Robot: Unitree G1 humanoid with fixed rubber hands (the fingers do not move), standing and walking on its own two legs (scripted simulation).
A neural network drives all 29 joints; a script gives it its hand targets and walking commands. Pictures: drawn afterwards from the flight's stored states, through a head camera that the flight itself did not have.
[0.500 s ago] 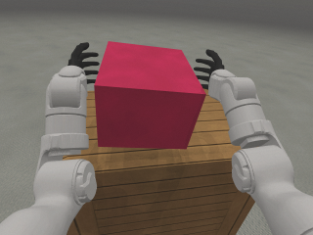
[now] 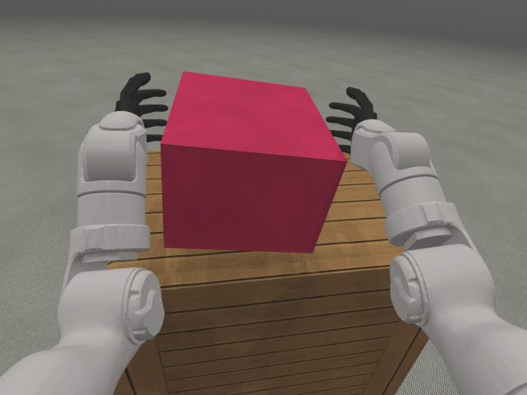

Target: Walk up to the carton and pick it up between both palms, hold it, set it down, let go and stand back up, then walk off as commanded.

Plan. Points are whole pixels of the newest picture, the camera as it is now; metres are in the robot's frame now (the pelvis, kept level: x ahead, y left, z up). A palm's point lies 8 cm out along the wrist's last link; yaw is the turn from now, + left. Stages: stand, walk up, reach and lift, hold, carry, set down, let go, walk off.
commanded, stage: hold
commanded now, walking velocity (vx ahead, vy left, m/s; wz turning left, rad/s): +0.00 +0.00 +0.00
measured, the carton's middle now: (244, 157) +0.45 +0.01 +0.21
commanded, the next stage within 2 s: none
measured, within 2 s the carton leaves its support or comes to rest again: neither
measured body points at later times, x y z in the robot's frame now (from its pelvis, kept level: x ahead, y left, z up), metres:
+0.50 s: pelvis +0.00 +0.00 +0.00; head -0.11 +0.02 +0.44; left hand +0.36 +0.17 +0.31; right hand +0.37 -0.16 +0.30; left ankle +0.05 +0.12 -0.75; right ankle -0.02 -0.12 -0.75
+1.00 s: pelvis +0.00 +0.00 +0.00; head -0.10 +0.02 +0.44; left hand +0.37 +0.17 +0.31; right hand +0.38 -0.15 +0.31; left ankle +0.05 +0.12 -0.75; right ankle -0.02 -0.12 -0.75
